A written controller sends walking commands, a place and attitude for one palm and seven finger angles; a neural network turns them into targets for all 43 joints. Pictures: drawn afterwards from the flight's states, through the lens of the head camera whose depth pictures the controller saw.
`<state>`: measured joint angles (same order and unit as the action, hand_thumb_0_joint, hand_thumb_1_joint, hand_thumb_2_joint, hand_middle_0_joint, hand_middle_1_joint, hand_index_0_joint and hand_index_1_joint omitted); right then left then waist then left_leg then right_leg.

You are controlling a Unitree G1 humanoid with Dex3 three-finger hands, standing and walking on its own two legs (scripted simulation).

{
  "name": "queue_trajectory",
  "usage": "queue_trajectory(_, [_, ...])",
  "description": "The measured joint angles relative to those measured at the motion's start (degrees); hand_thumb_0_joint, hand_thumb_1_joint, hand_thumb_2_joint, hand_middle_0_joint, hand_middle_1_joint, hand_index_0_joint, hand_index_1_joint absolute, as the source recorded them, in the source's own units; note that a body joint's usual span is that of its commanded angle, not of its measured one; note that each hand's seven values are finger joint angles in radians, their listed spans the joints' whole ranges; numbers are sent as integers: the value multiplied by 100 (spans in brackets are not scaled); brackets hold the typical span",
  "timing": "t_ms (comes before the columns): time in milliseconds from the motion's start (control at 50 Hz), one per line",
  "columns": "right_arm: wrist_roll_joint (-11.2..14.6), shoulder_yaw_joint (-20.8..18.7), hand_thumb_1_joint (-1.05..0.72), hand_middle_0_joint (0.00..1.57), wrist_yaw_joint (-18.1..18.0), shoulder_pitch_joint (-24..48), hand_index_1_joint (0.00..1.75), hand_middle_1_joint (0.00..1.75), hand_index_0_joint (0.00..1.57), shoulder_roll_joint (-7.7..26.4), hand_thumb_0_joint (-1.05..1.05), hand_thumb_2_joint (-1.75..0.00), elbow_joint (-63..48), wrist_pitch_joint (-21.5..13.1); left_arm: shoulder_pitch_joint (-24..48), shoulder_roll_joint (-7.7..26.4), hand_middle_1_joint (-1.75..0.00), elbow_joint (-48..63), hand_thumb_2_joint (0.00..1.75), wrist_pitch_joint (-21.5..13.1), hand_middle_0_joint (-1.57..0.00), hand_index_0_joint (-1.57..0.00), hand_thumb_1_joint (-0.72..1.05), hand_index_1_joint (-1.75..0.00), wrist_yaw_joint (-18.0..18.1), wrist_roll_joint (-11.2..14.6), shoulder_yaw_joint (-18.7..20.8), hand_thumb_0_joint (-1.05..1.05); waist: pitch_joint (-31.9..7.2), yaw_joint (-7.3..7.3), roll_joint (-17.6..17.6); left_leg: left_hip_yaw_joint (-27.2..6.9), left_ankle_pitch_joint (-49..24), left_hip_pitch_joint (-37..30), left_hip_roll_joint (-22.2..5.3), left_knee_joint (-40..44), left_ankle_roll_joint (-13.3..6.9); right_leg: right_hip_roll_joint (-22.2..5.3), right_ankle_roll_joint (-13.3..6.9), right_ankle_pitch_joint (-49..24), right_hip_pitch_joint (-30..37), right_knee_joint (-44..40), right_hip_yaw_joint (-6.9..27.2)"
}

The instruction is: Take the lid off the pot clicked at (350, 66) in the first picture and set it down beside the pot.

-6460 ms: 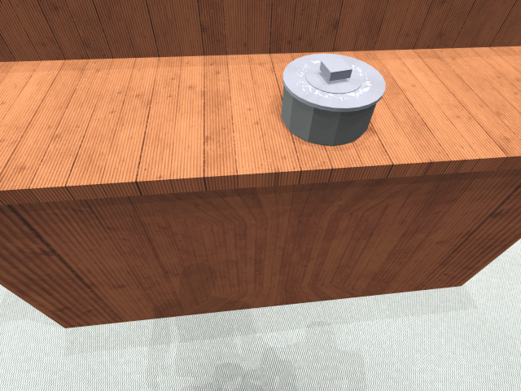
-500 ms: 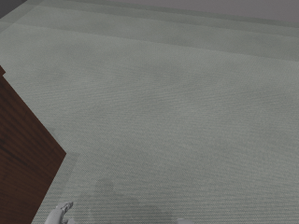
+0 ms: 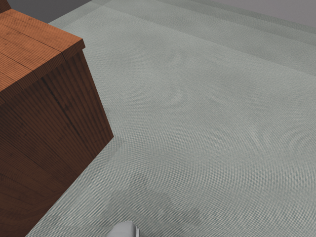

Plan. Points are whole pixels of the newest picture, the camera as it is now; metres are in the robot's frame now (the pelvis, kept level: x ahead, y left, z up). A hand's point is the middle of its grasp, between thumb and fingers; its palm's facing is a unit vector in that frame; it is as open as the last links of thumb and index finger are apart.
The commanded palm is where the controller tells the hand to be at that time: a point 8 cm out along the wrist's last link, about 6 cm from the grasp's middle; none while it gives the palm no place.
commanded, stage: turn to face it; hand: left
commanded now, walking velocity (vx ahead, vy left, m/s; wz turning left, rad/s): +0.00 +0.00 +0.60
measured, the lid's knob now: out of the picture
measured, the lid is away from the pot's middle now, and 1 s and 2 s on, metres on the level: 0.00 0.00 0.00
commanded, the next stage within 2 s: take the last steps up to it in 1.60 s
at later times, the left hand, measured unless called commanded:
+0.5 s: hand out of the picture +0.05 +0.29 -0.15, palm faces +0.29 -0.92 -0.27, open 7.4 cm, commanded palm none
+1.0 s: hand out of the picture -0.02 +0.21 -0.15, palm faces +0.55 -0.80 -0.25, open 7.4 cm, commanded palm none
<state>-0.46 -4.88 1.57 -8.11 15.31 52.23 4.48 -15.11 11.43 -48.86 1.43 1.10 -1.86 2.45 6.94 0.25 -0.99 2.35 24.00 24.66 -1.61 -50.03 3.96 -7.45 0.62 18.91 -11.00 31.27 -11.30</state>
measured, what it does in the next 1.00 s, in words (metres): steps on the spot, turning left: left foot, then right foot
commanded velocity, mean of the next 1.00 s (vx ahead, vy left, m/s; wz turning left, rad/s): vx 0.00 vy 0.00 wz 0.60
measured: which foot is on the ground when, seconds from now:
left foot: up 0.00-0.06, down 0.08-0.68, up 0.70-1.00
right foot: down 0.00-0.08, up 0.10-0.66, down 0.68-1.00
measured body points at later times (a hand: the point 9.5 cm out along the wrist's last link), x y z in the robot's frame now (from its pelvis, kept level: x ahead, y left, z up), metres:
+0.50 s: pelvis +0.01 +0.04 +0.01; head +0.04 +0.07 +0.45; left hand +0.04 +0.33 -0.13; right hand +0.14 -0.18 -0.13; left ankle +0.02 +0.12 -0.74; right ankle +0.05 -0.13 -0.67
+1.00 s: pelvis +0.02 +0.01 +0.00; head +0.06 +0.02 +0.45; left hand -0.05 +0.25 -0.13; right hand +0.22 -0.19 -0.15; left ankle -0.06 +0.14 -0.67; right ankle +0.05 -0.11 -0.74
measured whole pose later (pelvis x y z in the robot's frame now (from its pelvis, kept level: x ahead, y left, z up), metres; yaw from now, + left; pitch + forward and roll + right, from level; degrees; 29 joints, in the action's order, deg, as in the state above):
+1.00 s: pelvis +0.02 +0.01 +0.00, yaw +35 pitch +0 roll +2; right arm -0.7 -5.4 1.3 -11.7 16.1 53.2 5.1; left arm -13.4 9.9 -48.1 1.0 1.1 -1.5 1.6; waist 5.6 -1.7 0.4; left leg -0.9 23.7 28.9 -1.3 -59.2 4.4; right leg -6.1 0.7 19.6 -9.1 29.4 -7.9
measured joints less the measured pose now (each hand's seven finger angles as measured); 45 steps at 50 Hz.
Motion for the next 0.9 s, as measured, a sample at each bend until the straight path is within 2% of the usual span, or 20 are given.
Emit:
queue_trajectory(60, [8, 56, -91, 19, 4, 144, 29, 30, 19, -65, 1, -90, -140, -122, -94, 164, -30, -51, 90, 43, -20, -20, 90, -30, -5, 11, 75, 1, -10, 79, -130, 202, -412, -458, 97, 1033, -111, -144, 145, 204, -118, 352, -194])
queue_trajectory(80, [0, 73, -91, 19, 14, 152, 29, 30, 19, -59, 1, -90, -215, -191, -149, 219, -30, -54, 90, 63, -20, -20, 90, -30, -12, 31, 101, 1, -63, 87, -142, 208, -696, -626, 122, 1436, -290, -197, 186, 323, -266, 665, -231])
queue_trajectory(100, [-6, 72, -91, 19, 5, 190, 29, 30, 19, -103, 1, -90, -255, -262, -117, 300, -30, -96, 90, 110, -20, -20, 90, -30, -14, 51, 134, 1, -59, 80, -233, 183, -682, -545, 212, 1363, -505, -233, 250, 723, -497, 1203, -49])
queue_trajectory(140, [0, 123, -91, 20, -8, 228, 29, 30, 19, -178, 1, -90, -301, -325, -16, 425, -30, -171, 90, 245, -20, -20, 90, -30, 9, 52, 178, 1, -40, 121, -329, 109, -593, -470, 300, 1206, -735, -64, 290, 1243, -988, 2344, 484])
queue_trajectory(200, [-21, 193, -91, 20, -93, 148, 29, 30, 20, -267, 0, -90, -317, -345, 129, 500, -30, -235, 90, 285, -20, -20, 91, -30, 5, 42, 220, 1, -109, 117, -319, -69, -762, -609, 374, 1525, -780, 124, 367, 854, -1509, 3311, 871])
queue_trajectory(300, [-7, 259, -90, 20, -126, -43, 30, 30, 20, -354, 0, -90, -235, -328, 336, 496, -30, -139, 90, 195, -19, -20, 91, -30, -49, 35, 209, 1, -219, 94, -219, -375, -1175, -887, 530, 2193, -862, 186, 484, 70, -1849, 3421, 1199])
queue_trajectory(400, [-16, 249, -90, 20, -112, -254, 30, 30, 20, -412, 1, -90, -150, -295, 466, 466, -30, -74, 90, 187, -19, -20, 91, -30, -37, 40, 196, 1, -341, -15, -106, -668, -1354, -932, 666, 2433, -893, 265, 537, -22, -1778, 2910, 1352])
queue_trajectory(600, [-71, 121, -90, 20, -143, -649, 30, 30, 20, -299, 1, -90, 22, -194, 788, 313, -30, 65, 90, 167, -19, -20, 91, -30, 13, 110, 115, 1, -364, -319, 214, -1318, -1444, -640, 899, 2308, -749, 713, 400, 475, -1219, 1533, 1415])
queue_trajectory(640, [-66, 84, -90, 20, -151, -706, 30, 30, 20, -238, 1, -90, 57, -150, 806, 255, -30, 116, 90, 132, -19, -20, 91, -30, 22, 137, 75, 1, -373, -352, 304, -1460, -1428, -560, 943, 2217, -677, 822, 341, 380, -944, 968, 1415])
queue_trajectory(680, [-26, 45, -90, 20, -150, -771, 30, 30, 20, -190, 1, -90, 84, -113, 753, 231, -30, 190, 90, 66, -20, -20, 90, -30, 26, 149, 32, 1, -434, -326, 326, -1546, -1338, -421, 1036, 2000, -585, 837, 266, -30, -513, 51, 1410])
queue_trajectory(700, [2, 20, -90, 20, -154, -758, 30, 30, 20, -166, 1, -90, 109, -93, 722, 212, -30, 205, 90, 27, -20, -20, 90, -30, 43, 131, 31, 1, -436, -271, 338, -1484, -989, -287, 1031, 1703, -510, 831, 46, -267, -440, -153, 1380])
queue_trajectory(740, [-26, -31, -90, 20, -162, -708, 30, 30, 20, -87, 1, -90, 137, -56, 660, 120, -30, 188, 90, 38, -20, -20, 90, -30, 65, 100, -16, 1, -388, -292, 437, -1227, -98, 76, 944, 664, -343, 819, -127, -236, -390, -91, 1245])
queue_trajectory(780, [-57, -73, -91, 20, -134, -706, 29, 30, 20, -23, 1, -90, 115, -39, 561, 33, -30, 162, 90, 61, -20, -20, 90, -30, 72, 101, -43, 1, -381, -336, 445, -932, 106, 413, 831, -387, -240, 703, -141, -183, -241, -194, 1101])
queue_trajectory(820, [-64, -89, -91, 20, -85, -690, 29, 30, 20, 32, 1, -90, 101, -34, 472, -31, -30, 136, 90, 48, -20, -20, 90, -30, 61, 107, -56, 1, -351, -354, 416, -708, -31, 620, 627, -1164, -141, 596, -124, -186, -91, -305, 974])
queue_trajectory(900, [-47, -95, -91, 20, -35, -633, 29, 30, 19, 81, 1, -90, 101, 1, 347, -124, -30, 108, 90, -25, -20, -20, 90, -30, 35, 84, -78, 1, -263, -335, 303, -527, -185, 692, 262, -1642, 4, 385, -96, -106, 97, -323, 678])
